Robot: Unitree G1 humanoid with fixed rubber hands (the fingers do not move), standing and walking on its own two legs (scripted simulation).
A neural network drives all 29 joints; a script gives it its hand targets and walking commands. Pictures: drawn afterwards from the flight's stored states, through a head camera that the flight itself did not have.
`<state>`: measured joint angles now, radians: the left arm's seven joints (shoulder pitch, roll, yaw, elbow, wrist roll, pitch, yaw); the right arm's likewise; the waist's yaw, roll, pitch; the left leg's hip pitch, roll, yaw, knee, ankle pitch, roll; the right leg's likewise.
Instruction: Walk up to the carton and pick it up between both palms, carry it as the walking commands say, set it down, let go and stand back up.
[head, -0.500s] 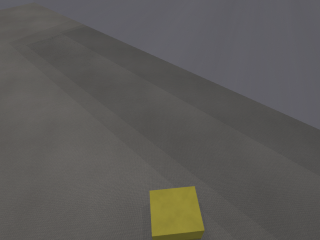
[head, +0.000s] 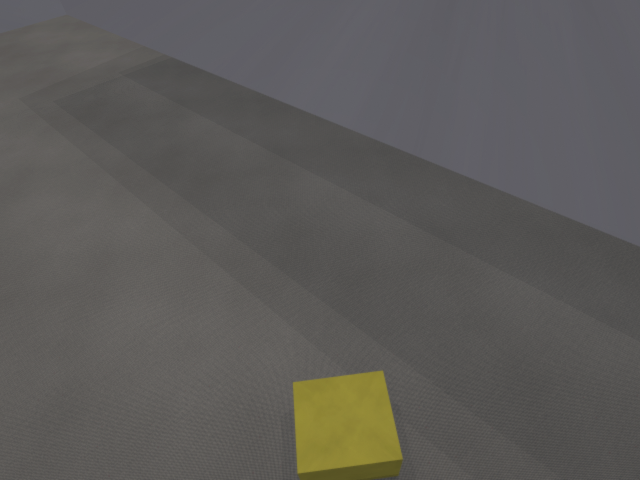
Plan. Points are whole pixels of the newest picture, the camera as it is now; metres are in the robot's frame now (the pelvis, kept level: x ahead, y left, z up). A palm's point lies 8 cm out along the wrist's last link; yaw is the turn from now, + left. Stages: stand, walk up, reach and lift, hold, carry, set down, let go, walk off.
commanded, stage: walk up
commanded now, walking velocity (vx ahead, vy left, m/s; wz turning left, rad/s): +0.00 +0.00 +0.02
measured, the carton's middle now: (344, 428) +0.42 +0.01 -0.68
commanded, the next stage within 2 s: stand in 0.20 s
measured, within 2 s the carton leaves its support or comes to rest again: neither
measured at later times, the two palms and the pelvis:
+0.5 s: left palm out of the picture +0.07 +0.25 -0.11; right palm out of the picture +0.05 -0.22 -0.13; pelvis -0.01 +0.00 +0.00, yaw +0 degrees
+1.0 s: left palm out of the picture +0.14 +0.23 -0.14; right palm out of the picture +0.15 -0.22 -0.16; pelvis -0.03 +0.00 -0.03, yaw +1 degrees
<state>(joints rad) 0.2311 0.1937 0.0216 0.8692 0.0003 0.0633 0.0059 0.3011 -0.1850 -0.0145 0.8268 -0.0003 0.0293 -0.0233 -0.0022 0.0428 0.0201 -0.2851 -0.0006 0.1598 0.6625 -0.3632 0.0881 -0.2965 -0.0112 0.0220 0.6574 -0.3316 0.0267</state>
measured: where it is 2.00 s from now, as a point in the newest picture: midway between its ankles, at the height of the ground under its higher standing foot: outside the picture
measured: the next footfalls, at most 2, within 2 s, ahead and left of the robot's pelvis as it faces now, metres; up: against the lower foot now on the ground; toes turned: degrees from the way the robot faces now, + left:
none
